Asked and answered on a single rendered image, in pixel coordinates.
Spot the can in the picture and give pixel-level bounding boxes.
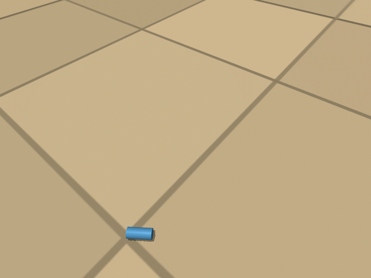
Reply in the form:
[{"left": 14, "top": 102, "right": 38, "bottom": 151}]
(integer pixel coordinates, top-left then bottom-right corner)
[{"left": 126, "top": 227, "right": 154, "bottom": 240}]

